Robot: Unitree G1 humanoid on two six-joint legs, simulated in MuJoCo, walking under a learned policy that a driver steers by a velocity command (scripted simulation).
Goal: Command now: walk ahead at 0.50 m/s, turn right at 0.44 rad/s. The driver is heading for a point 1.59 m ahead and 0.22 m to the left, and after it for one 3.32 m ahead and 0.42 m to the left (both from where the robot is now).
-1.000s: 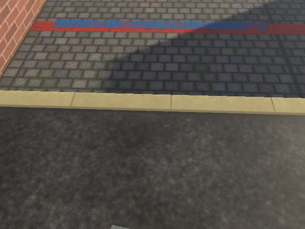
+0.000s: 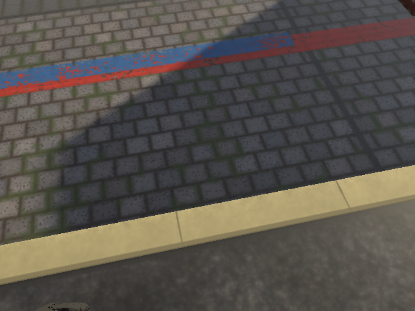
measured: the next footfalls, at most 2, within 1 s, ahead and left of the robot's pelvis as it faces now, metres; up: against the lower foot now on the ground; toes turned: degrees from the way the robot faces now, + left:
left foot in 0.44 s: +0.50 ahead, +0.10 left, +0.00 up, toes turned -3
right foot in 0.96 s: +0.73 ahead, -0.15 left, +0.00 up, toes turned -6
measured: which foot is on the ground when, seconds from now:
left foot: up 0.00-0.42, down 0.44-0.98, up 1.00-1.00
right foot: down 0.00-0.46, up 0.48-0.94, down 0.96-1.00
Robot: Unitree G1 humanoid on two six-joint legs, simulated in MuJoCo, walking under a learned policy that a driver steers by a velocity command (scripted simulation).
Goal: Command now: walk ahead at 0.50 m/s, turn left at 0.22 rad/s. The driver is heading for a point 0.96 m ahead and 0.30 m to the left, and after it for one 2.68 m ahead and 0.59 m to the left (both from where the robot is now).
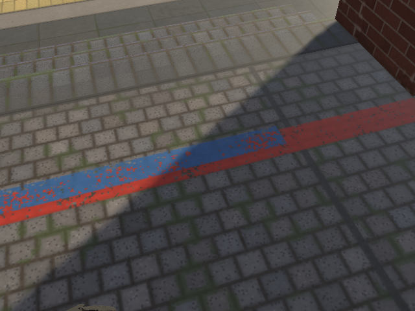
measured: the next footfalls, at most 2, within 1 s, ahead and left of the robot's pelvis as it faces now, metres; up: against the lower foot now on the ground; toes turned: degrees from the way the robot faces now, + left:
left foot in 0.56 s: +0.42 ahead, +0.19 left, -0.17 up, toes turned +21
right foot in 0.96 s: +0.55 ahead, -0.02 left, -0.17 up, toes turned +30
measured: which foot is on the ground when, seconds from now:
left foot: up 0.00-0.54, down 0.56-0.96, up 0.98-1.00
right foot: down 0.00-0.56, up 0.58-0.94, down 0.96-1.00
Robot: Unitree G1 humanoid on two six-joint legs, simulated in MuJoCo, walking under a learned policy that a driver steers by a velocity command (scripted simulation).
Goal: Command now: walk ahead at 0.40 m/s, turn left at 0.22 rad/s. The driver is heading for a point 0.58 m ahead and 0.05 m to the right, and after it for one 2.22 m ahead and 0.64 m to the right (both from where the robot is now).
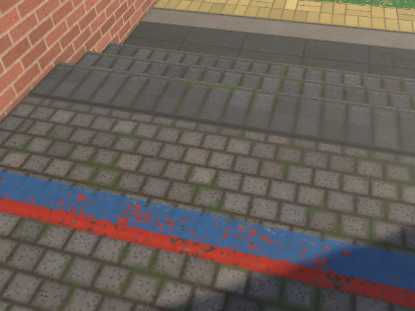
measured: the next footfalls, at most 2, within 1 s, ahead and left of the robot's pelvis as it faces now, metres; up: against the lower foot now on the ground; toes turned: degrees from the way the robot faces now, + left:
left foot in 0.42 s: +0.31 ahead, +0.14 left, +0.00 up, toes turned +2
right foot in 0.94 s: +0.63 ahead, -0.10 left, +0.00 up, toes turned -10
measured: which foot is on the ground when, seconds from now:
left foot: up 0.00-0.40, down 0.42-0.94, up 0.96-1.00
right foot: down 0.00-0.42, up 0.44-0.92, down 0.94-1.00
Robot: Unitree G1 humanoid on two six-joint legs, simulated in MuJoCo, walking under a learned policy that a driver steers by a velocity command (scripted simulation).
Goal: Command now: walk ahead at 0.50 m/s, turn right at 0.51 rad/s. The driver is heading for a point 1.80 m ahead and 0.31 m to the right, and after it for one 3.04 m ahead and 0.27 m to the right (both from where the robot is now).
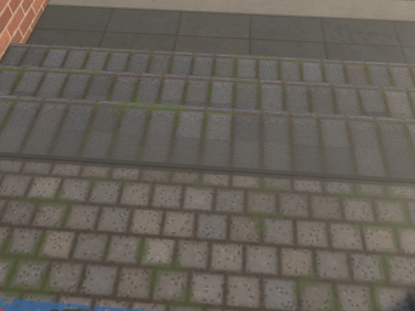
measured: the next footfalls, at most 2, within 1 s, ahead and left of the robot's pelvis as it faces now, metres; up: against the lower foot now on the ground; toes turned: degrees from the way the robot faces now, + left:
left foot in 0.42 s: +0.42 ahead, +0.11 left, +0.00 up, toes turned -19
right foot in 0.90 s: +0.58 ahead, -0.23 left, +0.00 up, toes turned -23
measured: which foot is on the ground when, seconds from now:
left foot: up 0.00-0.40, down 0.42-0.92, up 0.94-1.00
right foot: down 0.00-0.42, up 0.44-0.88, down 0.90-1.00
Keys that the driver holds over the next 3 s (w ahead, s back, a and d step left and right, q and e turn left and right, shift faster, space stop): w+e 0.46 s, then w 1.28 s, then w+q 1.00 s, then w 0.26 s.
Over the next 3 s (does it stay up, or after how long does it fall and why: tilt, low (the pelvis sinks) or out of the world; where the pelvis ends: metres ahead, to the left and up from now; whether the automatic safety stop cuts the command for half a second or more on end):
stays up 1.64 -0.33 -0.21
